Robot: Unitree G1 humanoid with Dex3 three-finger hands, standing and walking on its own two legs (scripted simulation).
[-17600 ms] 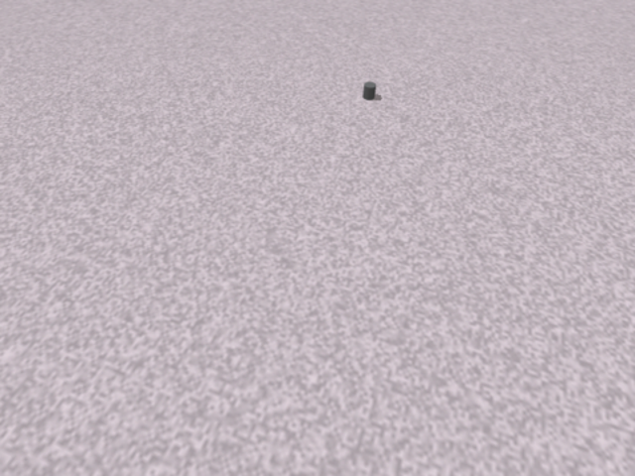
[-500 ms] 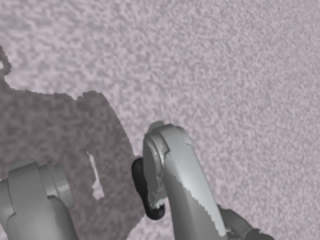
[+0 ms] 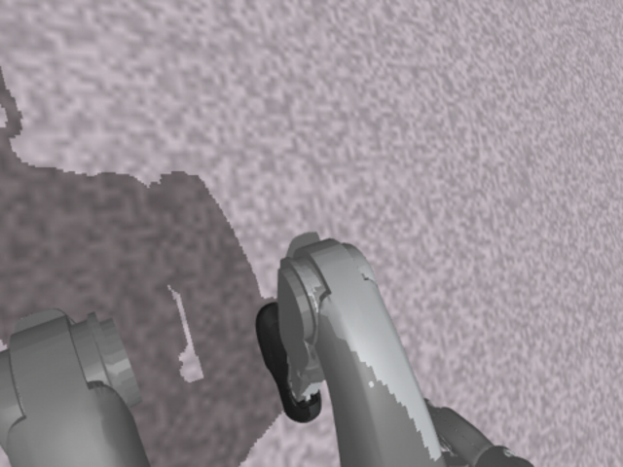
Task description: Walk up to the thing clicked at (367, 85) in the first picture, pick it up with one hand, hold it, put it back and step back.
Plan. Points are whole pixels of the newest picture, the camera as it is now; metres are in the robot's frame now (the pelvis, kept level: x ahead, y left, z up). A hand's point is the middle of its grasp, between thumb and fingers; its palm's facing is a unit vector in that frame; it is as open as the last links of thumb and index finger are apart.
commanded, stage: close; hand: left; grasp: from above
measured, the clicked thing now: out of the picture +0.44 +0.34 -0.26
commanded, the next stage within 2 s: settle in 0.12 s
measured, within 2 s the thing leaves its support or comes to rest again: leaves its support in 0.58 s
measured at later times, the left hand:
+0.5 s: hand out of the picture +0.43 +0.35 -0.23, palm faces -0.42 -0.15 -0.89, open 10.1 cm
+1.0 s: hand out of the picture +0.43 +0.36 -0.14, palm faces -0.46 -0.12 -0.88, open 9.7 cm
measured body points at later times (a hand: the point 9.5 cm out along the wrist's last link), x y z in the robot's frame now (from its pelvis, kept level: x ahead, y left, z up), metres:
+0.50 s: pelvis +0.00 +0.00 +0.00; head +0.27 +0.13 +0.34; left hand +0.45 +0.36 -0.18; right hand +0.07 -0.26 -0.05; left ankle +0.06 +0.12 -0.27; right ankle +0.13 -0.14 -0.26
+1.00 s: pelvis +0.00 +0.00 +0.03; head +0.24 +0.11 +0.40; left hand +0.45 +0.36 -0.09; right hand +0.11 -0.26 -0.06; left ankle +0.06 +0.12 -0.27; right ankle +0.13 -0.14 -0.26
